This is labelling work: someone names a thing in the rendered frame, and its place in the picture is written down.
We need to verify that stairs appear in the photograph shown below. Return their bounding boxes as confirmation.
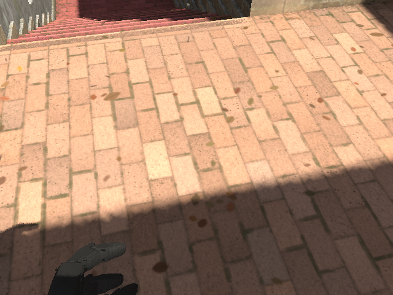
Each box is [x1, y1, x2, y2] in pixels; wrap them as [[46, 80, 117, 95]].
[[7, 7, 232, 44]]

